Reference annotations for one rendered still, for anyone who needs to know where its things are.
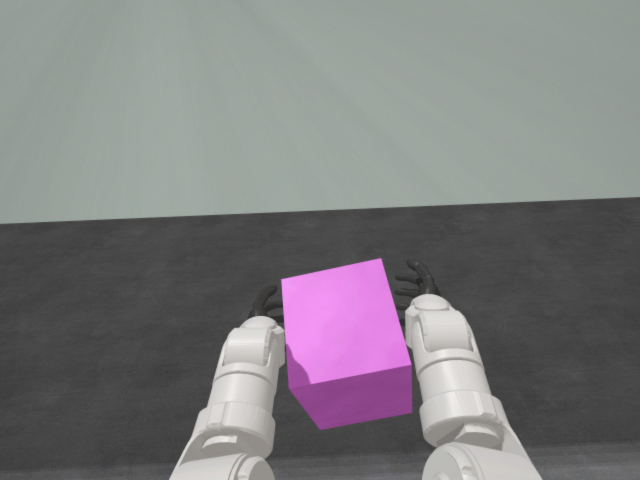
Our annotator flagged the left robot upper arm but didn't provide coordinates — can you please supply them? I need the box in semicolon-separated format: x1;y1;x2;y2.
170;453;275;480

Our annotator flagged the carton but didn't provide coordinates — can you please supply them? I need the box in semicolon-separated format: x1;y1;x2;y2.
281;258;412;430

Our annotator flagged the robot left forearm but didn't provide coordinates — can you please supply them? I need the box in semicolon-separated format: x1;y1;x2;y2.
169;316;285;480

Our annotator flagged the right robot upper arm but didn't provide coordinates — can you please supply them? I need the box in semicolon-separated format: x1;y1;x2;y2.
422;442;542;480

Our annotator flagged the robot right forearm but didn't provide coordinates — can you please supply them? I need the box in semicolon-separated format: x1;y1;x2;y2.
405;294;536;469

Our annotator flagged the left robot hand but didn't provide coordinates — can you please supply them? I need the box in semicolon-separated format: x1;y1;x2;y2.
247;285;286;352

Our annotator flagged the right robot hand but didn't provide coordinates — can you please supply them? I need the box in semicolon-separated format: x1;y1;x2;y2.
394;258;441;326

